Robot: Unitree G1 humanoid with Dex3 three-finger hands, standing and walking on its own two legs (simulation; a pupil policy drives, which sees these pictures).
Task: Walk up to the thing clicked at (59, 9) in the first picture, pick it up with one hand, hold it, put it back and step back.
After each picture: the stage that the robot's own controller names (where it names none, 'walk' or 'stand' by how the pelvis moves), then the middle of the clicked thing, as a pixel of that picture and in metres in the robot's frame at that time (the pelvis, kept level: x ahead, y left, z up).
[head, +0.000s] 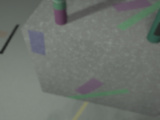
stand; (59, 1) +0.81 +0.12 +0.06
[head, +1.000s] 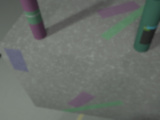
walk; (33, 15) +0.69 +0.25 +0.08
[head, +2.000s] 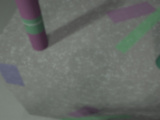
stand; (33, 22) +0.53 +0.20 +0.09
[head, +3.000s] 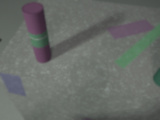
stand; (39, 36) +0.52 +0.17 +0.06
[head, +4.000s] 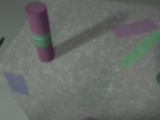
stand; (42, 36) +0.52 +0.17 +0.06
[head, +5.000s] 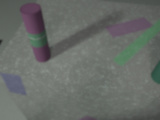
stand; (37, 36) +0.53 +0.19 +0.06
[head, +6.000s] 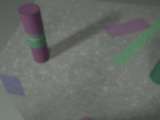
stand; (36, 37) +0.52 +0.19 +0.06
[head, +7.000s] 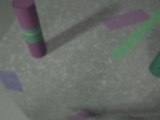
rise first; (32, 31) +0.53 +0.20 +0.06
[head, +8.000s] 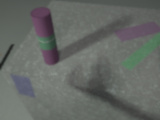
rise first; (47, 39) +0.52 +0.18 +0.06
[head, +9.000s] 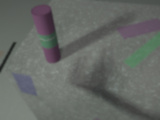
go down; (48, 37) +0.52 +0.18 +0.07
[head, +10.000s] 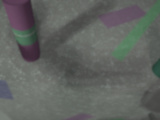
go down; (25, 31) +0.49 +0.16 +0.09
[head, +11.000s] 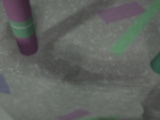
close in; (22, 24) +0.51 +0.16 +0.10
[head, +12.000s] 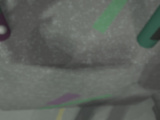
close; out of the picture +0.53 +0.19 +0.13
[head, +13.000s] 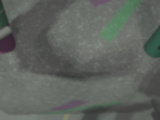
lift; out of the picture +0.50 +0.20 +0.13
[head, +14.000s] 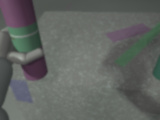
lift; (25, 36) +0.34 +0.15 +0.26
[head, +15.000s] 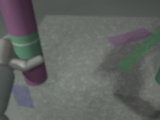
hold; (27, 43) +0.33 +0.15 +0.24
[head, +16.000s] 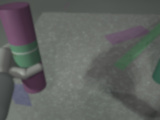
hold; (26, 52) +0.33 +0.16 +0.21
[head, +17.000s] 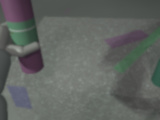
crouch; (23, 31) +0.37 +0.16 +0.26
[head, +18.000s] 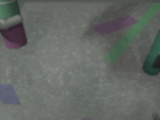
lower; (5, 5) +0.47 +0.18 +0.26
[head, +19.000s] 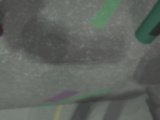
lower; out of the picture +0.55 +0.20 +0.14
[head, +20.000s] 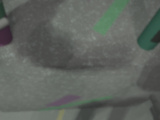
lower; out of the picture +0.53 +0.18 +0.13
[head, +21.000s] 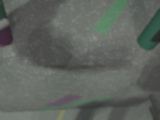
lower; out of the picture +0.52 +0.18 +0.13
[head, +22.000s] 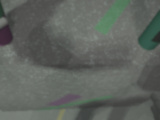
lower; out of the picture +0.52 +0.19 +0.13
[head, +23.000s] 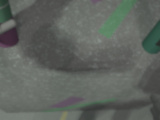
open; out of the picture +0.52 +0.18 +0.13
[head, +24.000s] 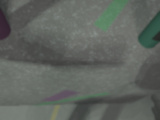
rise; out of the picture +0.51 +0.20 +0.14
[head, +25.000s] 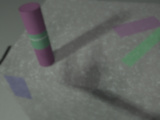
sink last; (39, 38) +0.50 +0.19 +0.10
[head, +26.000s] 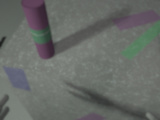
stand; (41, 31) +0.50 +0.18 +0.10
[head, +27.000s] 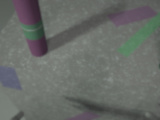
stand; (33, 27) +0.49 +0.18 +0.12
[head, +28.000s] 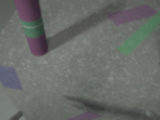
stand; (33, 25) +0.50 +0.18 +0.13
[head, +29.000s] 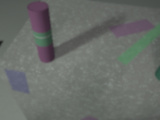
stand; (43, 35) +0.52 +0.17 +0.08
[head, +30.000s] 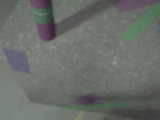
walk; (43, 11) +0.56 +0.13 +0.09
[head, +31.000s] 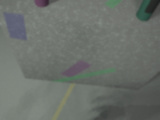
walk; out of the picture +0.76 +0.21 +0.07
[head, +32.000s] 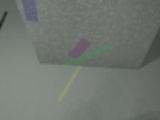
stand; out of the picture +1.08 +0.27 +0.08
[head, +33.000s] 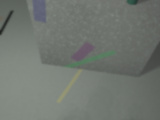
stand; out of the picture +1.11 +0.18 +0.06
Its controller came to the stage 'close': yes
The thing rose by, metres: 0.20
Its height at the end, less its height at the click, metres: +0.00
